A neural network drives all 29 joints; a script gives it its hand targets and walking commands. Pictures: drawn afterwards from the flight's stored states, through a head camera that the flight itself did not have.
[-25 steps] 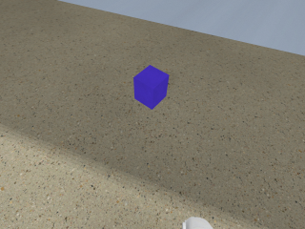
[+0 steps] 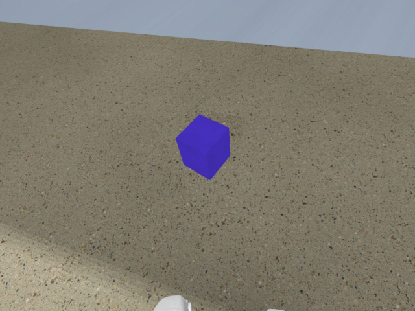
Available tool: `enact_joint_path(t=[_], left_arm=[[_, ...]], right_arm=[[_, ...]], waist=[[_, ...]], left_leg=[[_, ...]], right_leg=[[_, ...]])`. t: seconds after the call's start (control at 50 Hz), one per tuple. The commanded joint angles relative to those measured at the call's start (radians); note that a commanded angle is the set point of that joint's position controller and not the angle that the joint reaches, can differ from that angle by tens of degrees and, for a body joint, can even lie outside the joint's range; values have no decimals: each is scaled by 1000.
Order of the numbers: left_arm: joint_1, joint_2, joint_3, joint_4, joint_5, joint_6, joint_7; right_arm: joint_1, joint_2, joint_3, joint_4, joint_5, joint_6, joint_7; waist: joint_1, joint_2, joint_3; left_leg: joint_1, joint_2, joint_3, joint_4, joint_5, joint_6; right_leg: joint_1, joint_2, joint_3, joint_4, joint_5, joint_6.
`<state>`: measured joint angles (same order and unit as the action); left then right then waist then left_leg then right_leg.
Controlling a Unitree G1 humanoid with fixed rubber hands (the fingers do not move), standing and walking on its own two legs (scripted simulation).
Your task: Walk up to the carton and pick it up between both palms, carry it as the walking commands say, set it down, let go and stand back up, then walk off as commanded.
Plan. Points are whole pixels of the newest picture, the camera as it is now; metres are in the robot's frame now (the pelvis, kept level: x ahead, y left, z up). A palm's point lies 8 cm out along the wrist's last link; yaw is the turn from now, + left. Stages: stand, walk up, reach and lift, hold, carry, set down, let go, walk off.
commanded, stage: walk up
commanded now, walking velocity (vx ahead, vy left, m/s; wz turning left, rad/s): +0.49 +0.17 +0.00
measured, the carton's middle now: (204, 147) +0.98 +0.09 -0.65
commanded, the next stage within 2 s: none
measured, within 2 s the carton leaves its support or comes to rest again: neither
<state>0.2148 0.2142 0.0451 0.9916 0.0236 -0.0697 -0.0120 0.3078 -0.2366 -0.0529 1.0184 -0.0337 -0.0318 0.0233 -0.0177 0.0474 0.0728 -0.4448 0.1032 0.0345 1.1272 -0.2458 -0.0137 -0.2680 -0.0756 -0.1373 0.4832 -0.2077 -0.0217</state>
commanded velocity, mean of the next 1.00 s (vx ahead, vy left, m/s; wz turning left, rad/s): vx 0.42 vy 0.02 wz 0.00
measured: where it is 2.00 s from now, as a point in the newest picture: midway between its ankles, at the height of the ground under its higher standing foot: (207, 237)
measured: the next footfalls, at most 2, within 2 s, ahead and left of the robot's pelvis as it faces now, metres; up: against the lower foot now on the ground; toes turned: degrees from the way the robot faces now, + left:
left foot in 0.34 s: +0.30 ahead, +0.19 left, +0.00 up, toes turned +8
right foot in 0.84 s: +0.53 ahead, -0.08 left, +0.00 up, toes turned -9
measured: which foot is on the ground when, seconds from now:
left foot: up 0.00-0.32, down 0.34-0.84, up 0.86-1.00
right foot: down 0.00-0.34, up 0.36-0.82, down 0.84-1.00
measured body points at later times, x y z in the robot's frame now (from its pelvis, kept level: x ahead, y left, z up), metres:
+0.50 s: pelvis +0.24 +0.09 +0.00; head +0.26 +0.12 +0.45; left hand +0.26 +0.34 -0.16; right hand +0.30 -0.17 -0.13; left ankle +0.26 +0.19 -0.74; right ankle +0.17 -0.07 -0.64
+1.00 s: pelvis +0.43 +0.02 +0.00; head +0.46 -0.02 +0.45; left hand +0.49 +0.28 -0.13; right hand +0.40 -0.22 -0.17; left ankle +0.36 +0.18 -0.66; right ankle +0.49 -0.07 -0.74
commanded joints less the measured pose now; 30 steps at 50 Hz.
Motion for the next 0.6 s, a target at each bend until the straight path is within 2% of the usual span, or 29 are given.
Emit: enact_joint_path(t=[0.0, 0.12, 0.2, 0.22, 0.24, 0.26, 0.28, 0.3, 0.32, 0.34, 0.36, 0.38, 0.4, 0.42, 0.44, 0.46, 0.5, 0.58], left_arm=[[94, 117, 14, -10, -3, -25, 3], [204, 124, 26, 32, 3, -24, 16], [238, 143, 36, 59, 1, -21, 24], [228, 144, 35, 61, -2, -20, 19], [219, 139, 34, 55, -6, -16, 16], [233, 140, 33, 67, -6, -11, 17], [229, 141, 32, 80, -10, -7, 16], [225, 137, 32, 83, -12, -4, 13], [236, 111, 25, 76, -10, -3, 10], [213, 35, 7, 26, -4, -12, 8], [247, 28, 8, 14, -3, -4, 13], [229, 73, 25, 41, 4, 4, 13], [193, 61, 22, 36, 4, 5, 10], [193, 38, 17, 39, 3, 11, 4], [194, 36, 16, 39, 5, 23, -2], [188, 33, 17, 39, 9, 37, -9], [138, 36, 18, 27, 10, 56, -18], [-14, 31, 12, -10, 6, 72, -33]], right_arm=[[89, -1, -2, -13, -1, 27, 20], [-176, -4, 4, -106, 0, 29, 43], [-289, -4, 9, -149, 6, 18, 48], [-300, -4, 7, -154, 8, 13, 46], [-300, -10, 9, -159, 4, 1, 39], [-279, -25, 6, -147, 4, -7, 34], [-216, -43, -1, -127, 2, -17, 26], [-105, -78, -12, -88, -5, -27, 15], [48, -136, -31, -38, -16, -41, 1], [188, -259, -61, -16, -34, -51, -13], [220, -288, -66, -20, -7, -42, -10], [150, -243, -48, -28, -1, -41, -13], [62, -176, -31, -39, 0, -47, -11], [-13, -112, -19, -56, 3, -55, -10], [-38, -74, -14, -63, 7, -62, -12], [-23, -59, -11, -58, 10, -68, -12], [41, -62, -11, -33, 15, -77, -14], [112, -71, -11, -3, 15, -80, -24]], waist=[[11, -220, -16], [65, -202, 62], [85, -218, 62], [78, -240, 49], [62, -300, 24], [52, -285, 9], [20, -221, -9], [-28, -132, -60], [-81, -4, -149], [-139, 290, -213], [-130, 306, -292], [-69, 130, -216], [-27, 52, -106], [14, 34, -60], [30, 71, -46], [28, 108, -49], [20, 110, -53], [-1, 108, 2]], left_leg=[[-80, 39, -10, -30, 99, -14], [-151, 37, 31, -316, 182, -47], [-102, 15, 55, -493, 168, -52], [-61, 8, 61, -529, 136, -44], [23, -1, 73, -553, 93, -30], [89, -16, 97, -555, 66, -27], [183, -25, 116, -591, 72, -27], [313, -42, 144, -624, 60, -19], [514, -2, 79, -643, 16, 8], [657, 284, -344, -798, -120, 65], [698, 439, -625, -940, -186, 144], [598, 434, -619, -923, -84, 136], [472, 357, -470, -902, 47, 125], [379, 278, -329, -890, 150, 102], [333, 229, -230, -890, 227, 82], [326, 206, -166, -890, 305, 75], [336, 197, -110, -885, 404, 74], [340, 204, -59, -905, 483, 93]], right_leg=[[68, -234, 203, -264, 173, -36], [130, -238, 167, -342, 69, -58], [180, -254, 142, -340, 86, -68], [178, -245, 122, -334, 82, -67], [154, -200, 78, -319, 30, -62], [134, -199, 86, -293, 1, -68], [105, -194, 78, -213, 14, -68], [78, -158, 53, -53, 61, -59], [-22, -100, 23, 223, 64, -38], [-290, 16, 21, 561, -295, 3], [-408, 12, 121, 754, -360, 1], [-415, -36, 187, 830, -273, 9], [-393, -70, 204, 799, -165, 10], [-349, -93, 200, 749, -86, 16], [-320, -97, 180, 710, -53, 27], [-306, -87, 152, 699, -24, 38], [-312, -73, 126, 666, 17, 53], [-354, -56, 82, 537, 86, 76]])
